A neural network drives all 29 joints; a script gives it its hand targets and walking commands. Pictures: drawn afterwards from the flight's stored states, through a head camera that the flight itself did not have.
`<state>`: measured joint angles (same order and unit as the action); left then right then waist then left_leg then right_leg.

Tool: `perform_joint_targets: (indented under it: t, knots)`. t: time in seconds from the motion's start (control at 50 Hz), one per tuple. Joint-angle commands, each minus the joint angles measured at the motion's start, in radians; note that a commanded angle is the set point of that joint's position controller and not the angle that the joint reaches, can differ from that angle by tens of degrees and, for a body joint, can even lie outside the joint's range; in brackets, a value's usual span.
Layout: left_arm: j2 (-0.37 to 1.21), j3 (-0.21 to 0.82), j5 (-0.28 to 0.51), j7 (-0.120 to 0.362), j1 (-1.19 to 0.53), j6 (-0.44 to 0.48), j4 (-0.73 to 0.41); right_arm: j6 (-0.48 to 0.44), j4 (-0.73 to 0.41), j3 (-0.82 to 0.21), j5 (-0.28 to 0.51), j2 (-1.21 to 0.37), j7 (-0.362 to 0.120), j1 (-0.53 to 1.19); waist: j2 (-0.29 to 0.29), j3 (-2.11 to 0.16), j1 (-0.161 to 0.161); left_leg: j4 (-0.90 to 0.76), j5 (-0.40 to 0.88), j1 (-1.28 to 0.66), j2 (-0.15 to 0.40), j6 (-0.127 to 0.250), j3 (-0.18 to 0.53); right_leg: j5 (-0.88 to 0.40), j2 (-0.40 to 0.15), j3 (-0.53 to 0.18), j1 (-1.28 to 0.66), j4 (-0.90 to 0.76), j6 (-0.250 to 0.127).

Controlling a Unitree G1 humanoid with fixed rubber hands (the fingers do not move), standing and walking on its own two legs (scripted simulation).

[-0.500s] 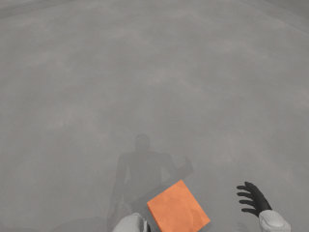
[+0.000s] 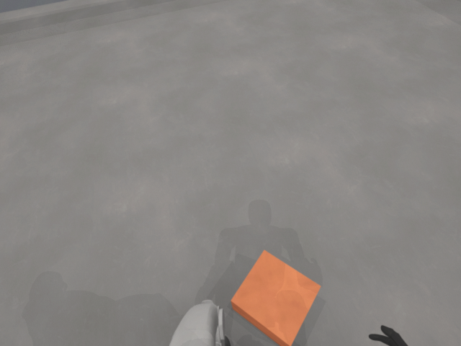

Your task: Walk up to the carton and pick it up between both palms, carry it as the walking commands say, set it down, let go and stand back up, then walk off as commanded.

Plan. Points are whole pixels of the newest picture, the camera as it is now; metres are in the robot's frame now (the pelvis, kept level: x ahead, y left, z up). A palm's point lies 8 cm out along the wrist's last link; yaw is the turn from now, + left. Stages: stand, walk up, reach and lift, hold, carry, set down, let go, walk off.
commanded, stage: walk off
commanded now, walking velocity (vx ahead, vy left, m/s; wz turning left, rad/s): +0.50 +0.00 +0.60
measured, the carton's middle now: (274, 298) +0.34 -0.08 -0.67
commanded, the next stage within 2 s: stand in 1.48 s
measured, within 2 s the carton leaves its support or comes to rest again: rests again in 1.26 s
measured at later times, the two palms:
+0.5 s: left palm (137, 182) +0.45 +0.28 -0.07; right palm (349, 250) +0.32 -0.20 -0.13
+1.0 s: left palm (93, 192) +0.45 +0.42 -0.12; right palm (253, 104) +0.78 +0.00 -0.11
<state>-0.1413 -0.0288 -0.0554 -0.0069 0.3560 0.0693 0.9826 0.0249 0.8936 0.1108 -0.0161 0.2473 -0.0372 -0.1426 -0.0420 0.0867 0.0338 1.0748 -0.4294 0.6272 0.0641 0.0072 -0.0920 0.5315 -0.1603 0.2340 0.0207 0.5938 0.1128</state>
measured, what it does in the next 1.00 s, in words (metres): walks ahead, turning left: left foot, then right foot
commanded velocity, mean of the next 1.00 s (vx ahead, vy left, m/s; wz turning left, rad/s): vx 0.50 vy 0.00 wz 0.60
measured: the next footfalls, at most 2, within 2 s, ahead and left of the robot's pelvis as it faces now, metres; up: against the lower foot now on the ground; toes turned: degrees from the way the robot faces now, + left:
left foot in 0.08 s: +0.23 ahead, +0.10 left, +0.00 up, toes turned +8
right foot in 0.46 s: +0.39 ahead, -0.11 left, +0.00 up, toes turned +10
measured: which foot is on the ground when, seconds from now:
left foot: up 0.00-0.06, down 0.08-0.48, up 0.50-0.76, down 0.78-1.00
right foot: down 0.00-0.08, up 0.10-0.44, down 0.46-0.82, up 0.84-0.96, down 0.98-1.00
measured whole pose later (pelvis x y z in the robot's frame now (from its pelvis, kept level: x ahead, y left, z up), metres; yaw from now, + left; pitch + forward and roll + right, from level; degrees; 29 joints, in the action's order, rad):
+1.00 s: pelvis +0.54 +0.16 +0.01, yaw +33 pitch -1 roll +1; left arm -0.26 -0.05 -0.03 0.02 0.18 0.03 0.92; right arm -0.02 0.86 0.06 -0.03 0.25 0.00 -0.14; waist 0.03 0.13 0.03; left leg 0.65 -0.31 0.33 -0.09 0.08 -0.05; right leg 0.48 -0.15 0.04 0.44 1.18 0.07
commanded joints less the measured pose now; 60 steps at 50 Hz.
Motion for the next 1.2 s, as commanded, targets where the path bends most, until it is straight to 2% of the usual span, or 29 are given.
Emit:
perform_joint_targets:
  t: [0.0,0.02,0.04,0.06,0.08,0.1,0.26,0.34,0.4,0.42,0.44,0.46,0.5,0.54,0.6,0.68,0.7,0.74,0.76,0.78,0.8,0.82,0.9,0.94,0.98,1.04,1.08,1.12,1.18]
  knots:
    - [-0.297,-0.060,0.046,-0.007,-0.122,0.039,-0.041,-0.046,-0.084,0.012,0.003,0.040,-0.030,-0.130,0.256,-0.093,-0.176,-0.323,0.184,-0.372,-0.079,0.037,-0.043,-1.124,-0.162,-0.047,0.112,-0.079,-0.103]
    - [-0.320,-0.090,0.048,-0.003,-0.083,0.027,-0.031,-0.045,-0.017,0.023,0.002,0.057,-0.023,-0.212,0.138,-0.150,-0.190,-0.405,0.149,-0.478,-0.188,0.043,-0.189,-1.294,-0.131,-0.005,0.091,0.124,-0.114]
    - [-0.270,-0.071,0.062,0.014,-0.128,0.028,-0.071,-0.054,0.023,0.054,-0.005,0.138,0.001,-0.417,0.085,-0.267,-0.321,-0.430,0.289,-0.776,-0.163,0.098,-0.118,-1.160,-0.084,-0.003,0.253,0.419,-0.090]
    - [-0.218,-0.064,0.052,0.027,-0.147,0.034,-0.112,-0.040,0.043,0.081,-0.024,0.269,0.016,-0.505,-0.283,-0.371,-0.344,-0.493,0.328,-0.986,0.135,0.180,0.268,-0.160,0.053,-0.041,0.496,0.804,-0.039]
    - [-0.176,-0.058,0.064,0.012,-0.138,0.043,-0.178,-0.039,0.020,0.076,-0.008,0.315,0.035,-0.427,-0.363,-0.467,-0.239,-0.728,0.337,-1.059,0.297,0.329,0.830,0.056,0.174,-0.181,0.725,0.993,-0.038]
    - [-0.210,-0.055,0.059,0.006,-0.129,0.039,-0.147,-0.039,0.008,0.056,0.007,0.253,0.033,-0.347,-0.242,-0.369,-0.194,-0.812,0.144,-0.920,0.317,0.282,0.893,-0.086,0.070,-0.276,0.715,0.977,-0.063]
    - [-0.181,-0.027,0.031,0.016,-0.130,-0.024,-0.124,-0.097,-0.021,-0.002,0.003,0.119,0.048,-0.139,0.054,-0.106,0.000,-0.746,0.548,-0.389,0.107,0.248,0.371,-0.108,-0.017,-0.226,0.505,0.516,-0.050]
    - [-0.176,-0.005,0.028,0.010,-0.356,-0.031,-0.211,-0.102,-0.002,-0.005,0.000,0.119,0.033,-0.245,-0.012,-0.139,-0.111,-0.697,0.769,-0.568,0.120,0.244,0.480,-0.113,0.046,-0.221,0.505,0.196,-0.031]
    - [-0.161,-0.011,0.053,0.014,-0.208,-0.005,-0.182,-0.086,-0.032,0.013,-0.006,0.169,0.037,-0.169,0.021,-0.161,-0.002,-0.593,0.674,-0.460,0.032,0.164,0.392,-0.290,0.114,-0.167,0.199,-0.127,-0.030]
    - [-0.236,-0.031,0.033,0.007,-0.120,0.006,-0.153,-0.086,-0.067,0.019,0.021,0.173,0.043,-0.157,0.130,-0.250,0.051,-0.407,0.607,-0.310,-0.002,0.117,0.368,-0.443,0.053,-0.230,-0.102,-0.200,-0.040]
    - [-0.374,-0.078,0.020,-0.017,0.087,0.014,-0.117,-0.101,-0.095,0.000,0.032,0.102,0.037,-0.123,0.283,-0.371,0.144,-0.100,0.272,-0.110,-0.123,0.035,0.165,-0.520,-0.264,-0.478,-0.375,-0.233,-0.111]
    - [-0.431,-0.100,0.004,-0.027,0.120,-0.003,-0.084,-0.104,-0.095,-0.014,0.030,0.065,0.053,-0.143,0.409,-0.334,0.112,0.024,-0.101,0.109,-0.138,0.031,0.092,-0.785,-0.375,-0.647,-0.453,-0.199,-0.203]
    - [-0.266,-0.070,0.003,-0.008,0.037,-0.012,-0.110,-0.069,-0.090,-0.011,0.014,0.081,0.053,-0.077,0.204,-0.124,0.084,0.100,-0.082,0.210,0.010,0.027,0.129,-0.627,-0.370,-0.509,-0.242,-0.189,-0.237]
    - [-0.223,-0.048,-0.003,-0.007,-0.033,-0.010,-0.150,-0.043,-0.079,-0.016,0.001,0.067,0.042,-0.012,0.186,-0.058,0.077,0.103,-0.017,0.195,0.045,0.007,0.110,-0.392,-0.351,-0.448,-0.131,-0.294,-0.223]
    - [-0.239,-0.062,-0.016,-0.007,-0.014,-0.013,-0.118,-0.045,-0.103,-0.019,0.010,0.029,-0.006,0.081,0.281,-0.017,0.105,-0.033,-0.033,0.190,0.026,-0.012,0.051,-0.746,-0.233,-0.263,-0.152,-0.265,-0.172]
    - [-0.253,-0.071,0.015,0.009,-0.172,0.004,-0.139,-0.025,-0.122,-0.020,-0.006,0.042,-0.037,0.042,0.267,0.010,-0.038,-0.266,0.061,-0.108,0.012,0.003,-0.016,-0.520,-0.195,-0.106,0.115,-0.341,-0.131]
    - [-0.270,-0.071,0.027,0.006,-0.130,0.005,-0.117,-0.027,-0.121,-0.022,-0.018,0.044,-0.043,0.104,0.169,-0.018,-0.006,-0.313,0.021,-0.190,-0.046,0.013,-0.093,-0.747,-0.177,-0.065,0.083,-0.250,-0.130]
    - [-0.276,-0.080,0.068,0.015,-0.149,0.011,-0.089,-0.051,-0.055,-0.017,-0.015,0.039,-0.036,-0.136,0.153,-0.113,-0.136,-0.424,0.284,-0.415,-0.115,0.063,-0.115,-1.064,-0.125,-0.002,0.136,0.013,-0.085]
    - [-0.302,-0.083,0.055,0.014,-0.151,0.010,-0.112,-0.045,-0.007,0.016,-0.023,0.125,-0.023,-0.246,0.031,-0.257,-0.212,-0.393,0.163,-0.762,-0.168,0.109,-0.144,-1.073,-0.091,0.013,0.283,0.305,-0.083]
    - [-0.215,-0.056,0.052,0.023,-0.191,0.014,-0.164,-0.039,0.016,0.055,-0.031,0.309,0.007,-0.470,-0.385,-0.330,-0.326,-0.641,0.017,-0.903,0.166,0.159,0.354,-0.182,0.057,0.004,0.531,0.653,-0.013]
    - [-0.193,-0.047,0.042,0.024,-0.257,0.006,-0.219,-0.035,0.026,0.062,0.008,0.360,0.017,-0.455,-0.411,-0.328,-0.275,-0.845,-0.031,-0.894,0.241,0.286,0.795,0.078,0.138,-0.152,0.688,0.812,-0.040]
    - [-0.219,-0.048,0.060,0.025,-0.276,0.007,-0.213,-0.031,-0.007,0.044,0.012,0.281,0.019,-0.355,-0.226,-0.274,-0.239,-0.851,-0.011,-0.860,0.314,0.296,0.878,-0.016,0.082,-0.235,0.727,0.880,-0.061]
    - [-0.271,-0.048,0.019,0.023,-0.216,-0.002,-0.149,-0.053,-0.083,-0.014,-0.020,0.156,0.062,-0.118,-0.029,-0.147,-0.092,-0.757,0.308,-0.556,0.254,0.261,0.560,-0.100,-0.032,-0.269,0.588,0.665,-0.052]
    - [-0.193,-0.022,0.020,0.032,-0.153,-0.016,-0.151,-0.056,-0.078,0.000,-0.021,0.209,0.055,-0.114,-0.082,-0.104,-0.047,-0.737,0.449,-0.481,0.192,0.245,0.410,0.039,-0.026,-0.236,0.530,0.451,-0.034]
    - [-0.199,-0.021,0.029,0.036,-0.163,-0.029,-0.147,-0.058,-0.071,-0.001,-0.025,0.228,0.051,-0.104,0.012,-0.084,-0.037,-0.783,0.403,-0.340,0.161,0.249,0.380,-0.054,-0.027,-0.199,0.415,0.319,-0.034]
    - [-0.228,-0.025,0.038,0.022,-0.147,-0.015,-0.145,-0.043,-0.078,-0.003,-0.021,0.194,0.038,-0.091,-0.091,-0.120,-0.050,-0.705,0.365,-0.388,0.104,0.220,0.409,-0.145,0.070,-0.155,0.260,0.024,-0.019]
    - [-0.240,-0.041,0.045,0.017,-0.008,-0.010,-0.109,-0.053,-0.087,-0.017,0.021,0.162,0.011,-0.039,0.041,-0.182,0.065,-0.569,0.255,-0.208,0.047,0.153,0.373,-0.372,0.067,-0.172,-0.090,-0.114,-0.038]
    - [-0.454,-0.097,0.021,-0.005,0.117,-0.007,-0.090,-0.081,-0.172,-0.047,0.019,0.038,0.020,0.067,0.416,-0.192,0.151,-0.079,-0.070,0.194,-0.139,0.048,0.061,-0.162,-0.352,-0.613,-0.364,-0.346,-0.170]
    - [-0.248,-0.052,-0.014,-0.004,0.106,-0.007,-0.104,-0.055,-0.145,-0.019,-0.013,0.125,0.016,0.108,0.165,0.010,0.107,0.203,-0.065,0.299,0.016,0.026,0.139,-0.417,-0.385,-0.559,-0.207,-0.318,-0.278]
